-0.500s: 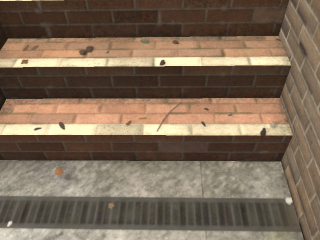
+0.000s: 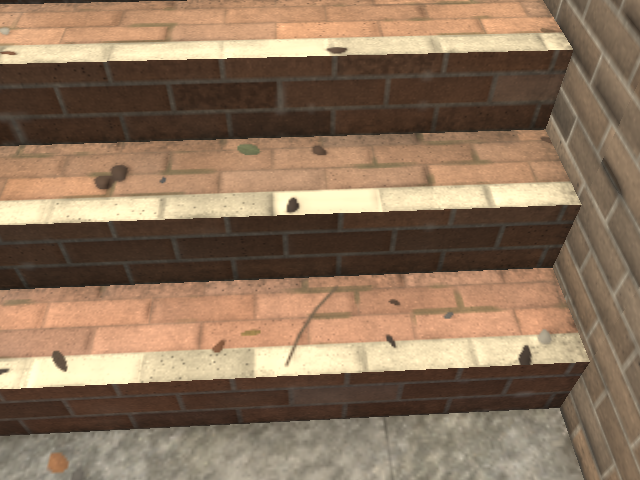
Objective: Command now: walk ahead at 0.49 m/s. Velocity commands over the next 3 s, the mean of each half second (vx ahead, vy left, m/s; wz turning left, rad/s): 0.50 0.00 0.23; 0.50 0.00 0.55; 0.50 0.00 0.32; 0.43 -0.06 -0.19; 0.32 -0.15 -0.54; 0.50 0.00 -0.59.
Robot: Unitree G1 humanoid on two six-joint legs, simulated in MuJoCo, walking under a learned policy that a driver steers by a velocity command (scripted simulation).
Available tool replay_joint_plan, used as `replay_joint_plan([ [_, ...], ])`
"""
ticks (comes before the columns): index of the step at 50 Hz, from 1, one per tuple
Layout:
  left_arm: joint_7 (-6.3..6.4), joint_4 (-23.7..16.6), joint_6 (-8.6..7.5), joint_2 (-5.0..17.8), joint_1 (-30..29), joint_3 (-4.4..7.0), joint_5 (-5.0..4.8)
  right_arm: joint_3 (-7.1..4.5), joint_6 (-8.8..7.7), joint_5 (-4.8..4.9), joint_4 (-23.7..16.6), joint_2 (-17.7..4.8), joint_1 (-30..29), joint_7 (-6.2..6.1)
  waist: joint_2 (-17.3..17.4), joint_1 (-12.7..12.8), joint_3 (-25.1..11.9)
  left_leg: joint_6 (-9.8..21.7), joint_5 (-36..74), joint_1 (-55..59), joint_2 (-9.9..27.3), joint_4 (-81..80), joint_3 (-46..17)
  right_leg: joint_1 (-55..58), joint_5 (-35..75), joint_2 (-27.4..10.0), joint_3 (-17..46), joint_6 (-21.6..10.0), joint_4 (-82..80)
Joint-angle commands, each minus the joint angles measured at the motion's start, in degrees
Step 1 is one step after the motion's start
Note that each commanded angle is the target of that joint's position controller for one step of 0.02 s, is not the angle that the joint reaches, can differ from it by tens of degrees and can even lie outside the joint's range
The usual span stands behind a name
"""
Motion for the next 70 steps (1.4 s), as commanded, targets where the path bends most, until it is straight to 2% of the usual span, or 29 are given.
replay_joint_plan([
  [1, 0.36, -2.4, 0.23, 2.7, 2.2, 0.69, 0.74, -1.18, -1.08, 0.17, -3.3, -7.7, -3.0, -1.01, 4.4, 2.9, 2.7, 9.7, 4.5, -7.0, 15.7, -11.5, -11.1, -0.1, 9.0, -2.3, -0.1, 1.7, -7.9],
  [9, -1.04, -7.5, -1.26, 2.9, -14.0, 0.17, -0.53, -1.80, 0.39, 1.62, -1.0, -10.0, 5.0, -2.17, 5.1, -2.7, 3.4, 6.5, 4.0, 4.9, 17.4, -6.5, -11.2, 3.9, 13.4, 2.5, -2.0, 2.3, -33.7],
  [13, -1.42, -5.3, -2.75, 7.9, -3.4, 2.31, -0.28, -2.21, 1.64, 1.55, -2.3, -10.4, 1.8, -2.80, 6.6, 4.7, -1.9, 3.4, 15.3, 7.0, 16.4, 6.7, -13.3, 19.9, 6.1, 5.3, -2.4, -0.9, -41.5],
  [14, -0.32, -1.2, -2.73, 12.0, 7.0, 3.75, 0.87, -1.35, 0.75, 1.34, -4.3, -7.1, 0.0, -2.84, 6.6, 8.5, -8.8, 0.5, 6.5, -0.3, 11.5, 18.5, -10.5, 35.4, 7.7, 0.8, 2.4, -1.1, -40.3],
  [15, -0.17, 0.2, -2.33, 19.8, 14.6, 5.75, 2.39, 0.03, -0.49, 1.26, -6.0, -1.9, 5.9, -2.78, -8.8, 6.9, -17.7, -3.2, -8.8, -20.1, 3.2, 38.2, -5.0, 57.1, 6.5, -13.8, 21.6, -8.3, -40.9],
  [16, -0.47, 0.3, -2.28, 15.5, 15.8, 4.99, 2.56, -0.46, -1.39, 2.42, -5.5, -4.3, 6.9, -2.85, -13.8, 7.2, -22.5, -2.5, -24.9, -28.1, 3.5, 49.3, -11.0, 59.0, -2.4, -17.6, 34.7, -11.0, -45.6],
  [17, -0.49, -1.4, -2.53, 11.2, 11.2, 3.71, 2.56, -1.52, -1.56, 3.48, -5.8, -8.0, 4.4, -2.83, -9.8, 6.5, -16.9, -1.7, -21.4, -32.1, 6.3, 55.6, -13.7, 53.6, -6.7, -16.2, 29.9, -9.3, -47.0],
  [18, -0.37, -2.3, -1.97, 7.0, 5.6, 2.36, 3.69, -2.01, -0.35, -1.37, -4.6, -8.2, 1.9, -2.01, -2.2, 4.0, -6.0, -0.6, -14.7, -27.5, 7.0, 51.8, -7.7, 37.9, -1.4, -12.7, 17.5, -6.8, -50.6],
  [19, -0.25, -2.3, -1.75, 6.0, 3.2, 1.96, 3.25, -2.04, 0.47, -1.91, -5.1, -6.2, 1.0, -1.43, -1.8, 2.6, -2.7, -0.4, -11.9, -25.7, 8.2, 48.9, -6.9, 32.7, 3.6, -10.6, 11.5, -5.7, -52.6],
  [23, 0.17, 0.2, -2.46, 6.2, 5.5, 1.84, 1.43, -1.74, 2.88, -1.93, -6.4, -2.9, 0.3, -0.63, -2.8, 0.6, -3.0, -1.6, -7.0, -25.0, 8.6, 49.7, -5.5, 30.7, 20.1, -8.5, 1.0, -6.2, -53.3],
  [30, 0.55, 1.2, -3.40, 5.9, 5.1, 2.00, 1.29, -1.19, 3.83, -2.08, -12.8, -2.7, -13.4, 0.70, -3.3, 1.4, -0.3, -2.6, 5.1, -23.4, 9.4, 30.4, -3.4, 29.9, 18.1, -8.0, -8.8, -4.7, -54.8],
  [35, 0.37, 1.5, -2.73, 7.4, 4.9, 2.68, 1.08, -1.44, 4.62, -2.30, -13.4, -4.0, -10.2, 0.08, -6.4, -0.3, -4.1, 0.9, -2.5, -11.8, 5.1, 25.0, 2.0, 31.5, 39.1, -8.1, -14.6, -3.2, -42.7],
  [37, 0.24, 0.2, -1.68, 8.9, 2.8, 3.02, 0.14, -2.23, 3.71, -2.62, -9.2, -4.3, 2.3, -1.08, 0.2, -6.4, -9.7, 2.7, -0.5, 2.6, -0.8, 17.2, 4.9, 27.9, 43.7, -4.4, -17.8, -2.1, -20.1],
  [38, 0.26, -1.2, -1.41, 7.5, 2.3, 2.53, 0.47, -2.94, 2.89, -3.76, -7.9, -6.7, 7.1, -1.81, 5.9, -8.3, -9.4, 3.4, 4.3, 11.4, 4.0, 11.8, -3.5, 15.8, 22.0, -2.4, -16.7, -0.9, -3.7],
  [39, -0.36, -3.6, -1.04, 0.7, 7.2, 1.03, 1.42, -4.46, 2.84, -3.43, -9.5, -15.3, 2.4, -2.20, 21.9, 0.1, -8.8, 8.7, 40.2, 18.6, 19.7, 13.8, -26.0, -2.2, -18.8, 5.7, -15.5, 2.2, 16.7],
  [40, -0.29, -3.6, -0.67, 2.6, 7.9, 0.84, 2.32, -5.16, 3.66, -1.30, -10.5, -16.3, 6.2, -2.31, 14.2, -3.6, -18.9, 16.3, 31.5, 21.0, 23.8, 6.9, -35.4, -4.6, -17.0, 5.9, -4.1, 2.1, 23.7],
  [43, 0.15, -5.6, 0.60, 1.6, 2.3, 0.15, 4.46, -2.67, 4.44, -0.41, -9.1, -8.4, -2.5, -2.35, 2.9, 1.9, -1.8, 11.3, 7.4, 0.1, 17.3, 2.1, -26.4, -9.6, -8.2, 1.5, -3.0, 2.9, 26.4],
  [47, 0.32, -8.1, 3.85, 0.3, 3.0, -0.47, 4.06, -2.06, 3.44, -2.07, -8.5, -8.7, -2.1, -2.11, 5.3, 2.6, -3.8, 11.0, 24.9, -5.7, 12.1, 4.2, -19.7, -6.0, -7.1, 4.6, -6.3, 3.4, 33.0],
  [49, 0.95, -10.7, 4.47, -1.5, 0.3, -0.80, 3.19, -1.95, 3.75, -2.16, -6.7, -8.3, 2.8, -2.25, 7.5, 1.2, -4.4, 12.9, 18.1, -1.1, 12.6, 5.8, -23.6, -16.6, -11.5, 5.8, -6.3, 2.5, 46.2],
  [54, 0.70, -20.2, 4.29, -5.0, -15.9, -3.12, 4.42, -0.94, 2.97, -2.52, -2.1, -7.5, 12.9, -3.55, 4.6, -4.0, 1.9, 13.2, -8.4, 11.8, 16.3, 2.5, -35.7, -48.3, -20.7, 5.7, -4.5, 0.0, 63.7],
  [57, 0.88, -22.4, 4.56, -6.0, -15.8, -3.78, 3.88, -0.10, 2.88, -2.40, 0.3, -7.2, 13.4, -4.40, 7.0, -3.2, 3.7, 11.7, -11.5, 10.2, 15.8, 0.6, -32.8, -52.7, -24.9, 5.4, -3.8, -0.4, 69.4],
  [60, 1.39, -27.4, 5.11, -8.6, -22.5, -5.90, 4.63, -0.04, 3.36, -1.33, 2.1, -8.8, 11.7, -4.93, 2.8, -2.5, 6.7, 9.3, -7.5, 1.3, 12.6, -5.2, -28.9, -47.0, -27.6, 4.8, -5.8, -0.8, 56.0],
  [63, 1.91, -30.0, 5.70, -9.7, -22.7, -7.02, 3.69, -0.65, 4.30, 0.14, 2.0, -9.6, 10.2, -7.33, 3.6, -1.0, 2.9, 8.8, 26.3, -4.9, 15.4, -14.9, -23.3, -18.1, -28.0, 4.8, -6.5, -2.5, 31.0],
  [65, 1.99, -19.8, 5.11, -6.0, -1.2, -5.67, 1.72, -1.37, 4.29, 1.60, -1.2, -10.8, 5.0, -6.44, 8.3, 7.1, -13.6, 6.0, 88.2, -2.7, 14.1, 0.3, -13.1, 13.5, -16.7, 10.6, -10.6, -3.7, 17.6],
  [66, 1.59, -17.4, 4.22, -2.7, 4.8, -4.05, 1.13, -2.69, 3.78, 2.47, -2.4, -13.9, 3.7, -5.84, 11.1, 11.5, -19.2, 6.0, 98.9, 3.7, 14.9, 11.4, -12.0, 19.1, -16.2, 13.2, -9.6, -3.4, 5.7],
  [67, 1.18, -12.8, 3.41, 2.6, 11.8, -1.37, 2.56, -3.24, 2.98, 1.80, -2.7, -13.4, 4.3, -5.15, 7.1, 14.1, -23.0, 5.8, 93.0, 2.1, 12.1, 28.7, -13.4, 27.5, -21.8, 13.8, -0.6, -5.0, -4.4],
  [68, 2.77, -8.9, 3.74, 12.1, 18.6, 1.32, 4.18, -2.67, 2.34, 1.29, -7.2, -6.5, -0.7, -2.83, -21.9, 14.8, -22.1, 0.6, 26.6, -19.2, -3.4, 55.8, -13.0, 35.8, -13.3, -5.0, 39.1, -14.9, -31.0],
  [69, 3.68, -7.4, 5.18, 9.9, 13.2, 1.54, 2.71, -2.71, 2.14, -4.32, -7.7, -5.7, 0.8, -1.07, -19.2, 9.2, -25.5, 0.9, -0.1, -24.1, -6.4, 75.8, -21.4, 32.2, -22.9, -9.1, 61.8, -16.7, -44.8],
  [70, 3.33, -7.2, 5.37, 6.3, 3.8, 1.07, 0.56, -2.58, 2.50, -5.69, -9.2, -5.3, 0.0, 0.40, -11.0, 4.4, -12.3, 0.7, -1.1, -31.0, -2.8, 83.7, -18.0, 22.1, -40.3, -7.6, 55.5, -16.4, -43.0],
])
